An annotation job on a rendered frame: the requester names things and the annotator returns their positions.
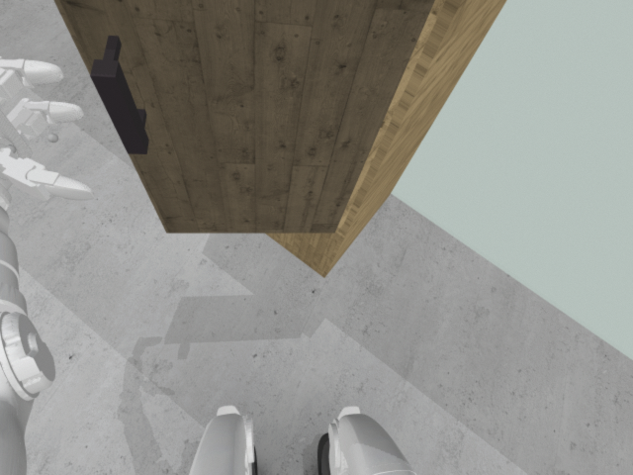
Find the robot left hand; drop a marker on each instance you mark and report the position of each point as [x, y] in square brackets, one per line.
[27, 121]

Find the robot right shin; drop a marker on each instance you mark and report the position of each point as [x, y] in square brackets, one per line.
[346, 411]

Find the handle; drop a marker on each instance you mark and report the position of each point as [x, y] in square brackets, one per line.
[112, 86]

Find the cupboard door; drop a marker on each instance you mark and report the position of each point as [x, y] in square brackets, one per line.
[260, 114]

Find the robot left upper arm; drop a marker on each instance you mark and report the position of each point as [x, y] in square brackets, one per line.
[26, 368]

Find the robot left thigh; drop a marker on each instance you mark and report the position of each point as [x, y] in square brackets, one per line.
[226, 447]

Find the left robot forearm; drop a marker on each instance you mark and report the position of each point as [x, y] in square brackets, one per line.
[11, 299]

